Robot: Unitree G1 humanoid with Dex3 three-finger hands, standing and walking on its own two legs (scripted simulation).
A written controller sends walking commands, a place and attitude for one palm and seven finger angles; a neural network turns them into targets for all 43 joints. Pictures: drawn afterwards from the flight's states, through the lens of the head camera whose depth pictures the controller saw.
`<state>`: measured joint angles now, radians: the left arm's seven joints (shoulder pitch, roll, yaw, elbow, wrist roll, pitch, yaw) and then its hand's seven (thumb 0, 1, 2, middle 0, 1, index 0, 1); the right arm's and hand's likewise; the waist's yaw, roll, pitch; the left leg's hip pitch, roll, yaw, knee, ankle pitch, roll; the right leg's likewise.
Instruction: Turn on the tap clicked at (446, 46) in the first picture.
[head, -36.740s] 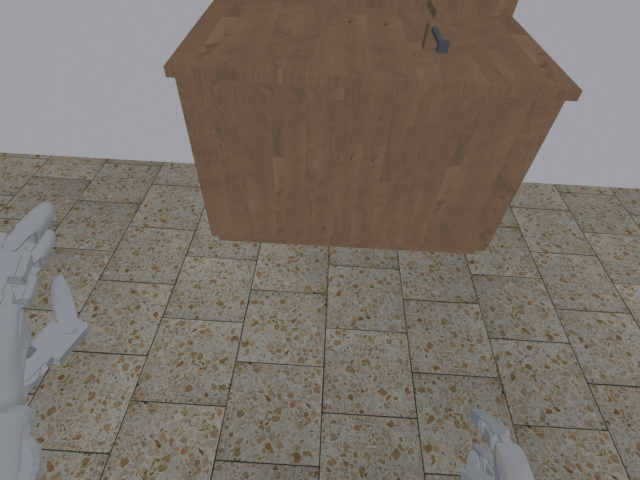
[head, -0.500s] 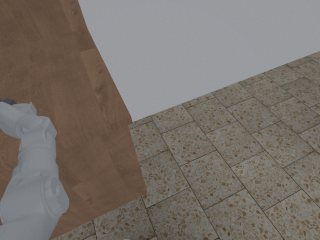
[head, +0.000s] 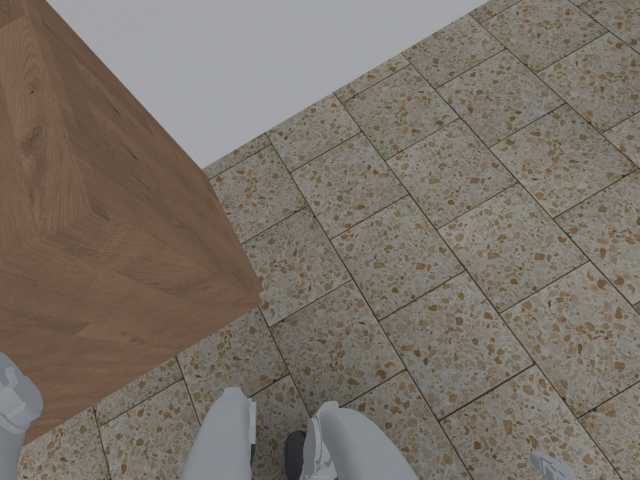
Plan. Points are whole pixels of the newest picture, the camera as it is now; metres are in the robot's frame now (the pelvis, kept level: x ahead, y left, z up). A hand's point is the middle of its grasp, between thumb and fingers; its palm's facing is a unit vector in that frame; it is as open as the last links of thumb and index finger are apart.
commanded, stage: bring the hand home and regain balance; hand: left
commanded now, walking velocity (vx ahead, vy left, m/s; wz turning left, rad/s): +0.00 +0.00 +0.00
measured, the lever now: out of the picture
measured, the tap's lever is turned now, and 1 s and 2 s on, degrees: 64 68 68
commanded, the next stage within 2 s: come to a stop and stand still in 1.26 s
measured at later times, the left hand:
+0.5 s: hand (8, 164) +0.37 +0.16 +0.23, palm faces +0.61 -0.64 -0.46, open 7.4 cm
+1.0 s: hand (242, 91) +0.41 +0.00 +0.21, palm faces +0.49 -0.76 -0.42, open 7.4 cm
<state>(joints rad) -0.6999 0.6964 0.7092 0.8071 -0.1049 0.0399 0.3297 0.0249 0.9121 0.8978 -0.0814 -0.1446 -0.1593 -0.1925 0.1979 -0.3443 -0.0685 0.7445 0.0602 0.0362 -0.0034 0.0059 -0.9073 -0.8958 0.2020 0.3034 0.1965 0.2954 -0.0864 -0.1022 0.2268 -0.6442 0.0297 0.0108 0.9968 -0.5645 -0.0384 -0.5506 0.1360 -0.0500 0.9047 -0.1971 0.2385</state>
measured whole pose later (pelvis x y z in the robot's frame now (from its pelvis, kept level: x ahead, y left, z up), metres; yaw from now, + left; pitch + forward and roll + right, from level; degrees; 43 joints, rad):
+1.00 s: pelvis +0.21 -0.27 +0.02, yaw +5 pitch -1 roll +1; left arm 0.45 0.36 0.40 -0.44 -0.08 -0.12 0.15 0.01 0.89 0.89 -0.21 -0.30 -0.21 -0.31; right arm 0.20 -0.25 -0.04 0.62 0.04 -0.02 -0.09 0.01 -0.91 -0.90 0.20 0.30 0.19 0.30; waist -0.05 0.06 0.02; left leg -0.24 0.02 0.00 0.60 -0.34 -0.02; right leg -0.37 -0.03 -0.08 0.60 -0.21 -0.02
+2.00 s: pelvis +0.22 -0.23 +0.03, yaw +4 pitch -3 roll -1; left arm 0.31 0.31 0.33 -0.41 -0.02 -0.27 0.11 0.02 0.90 0.90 -0.20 -0.30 -0.21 -0.31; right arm 0.24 -0.17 0.03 0.60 0.00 -0.18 0.01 0.01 -0.90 -0.90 0.21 0.30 0.20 0.30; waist 0.05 -0.05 0.07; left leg -0.13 -0.01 0.04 0.49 -0.31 0.03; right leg -0.24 -0.03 -0.02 0.43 -0.14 0.03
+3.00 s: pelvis +0.21 -0.25 +0.04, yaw +5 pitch -3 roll +0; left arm 0.33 0.32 0.36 -0.38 -0.04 -0.25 0.13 0.02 0.89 0.89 -0.21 -0.30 -0.22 -0.31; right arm 0.27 -0.20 0.02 0.60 0.00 -0.17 -0.02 0.01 -0.90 -0.90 0.20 0.30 0.20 0.30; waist 0.06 -0.04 0.07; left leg -0.13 0.00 0.03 0.48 -0.29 0.01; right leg -0.25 -0.02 -0.03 0.44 -0.13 0.01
